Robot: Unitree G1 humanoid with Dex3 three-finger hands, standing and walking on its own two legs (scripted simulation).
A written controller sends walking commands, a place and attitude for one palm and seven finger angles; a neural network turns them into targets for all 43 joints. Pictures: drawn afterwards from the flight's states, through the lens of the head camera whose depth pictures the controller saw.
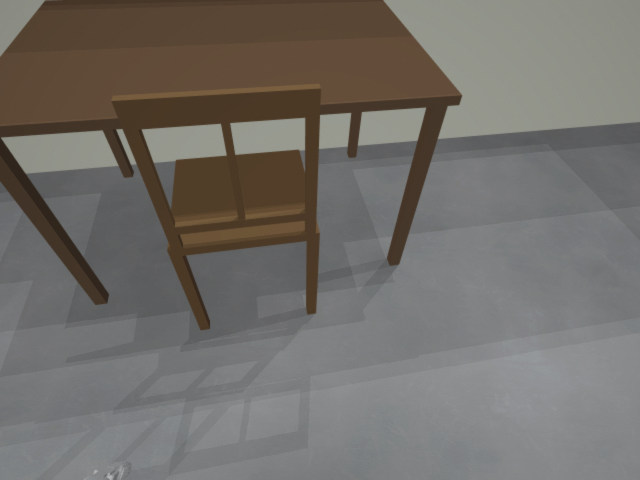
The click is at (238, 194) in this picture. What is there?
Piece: chair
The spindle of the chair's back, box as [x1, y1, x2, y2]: [221, 123, 244, 219]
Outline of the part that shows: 221,124 238,219 244,218 244,212 229,123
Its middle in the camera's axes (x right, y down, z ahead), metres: -0.20 -0.14 +0.89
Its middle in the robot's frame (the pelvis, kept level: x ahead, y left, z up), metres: +0.75 +0.23 -0.10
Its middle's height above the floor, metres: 0.66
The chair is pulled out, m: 0.00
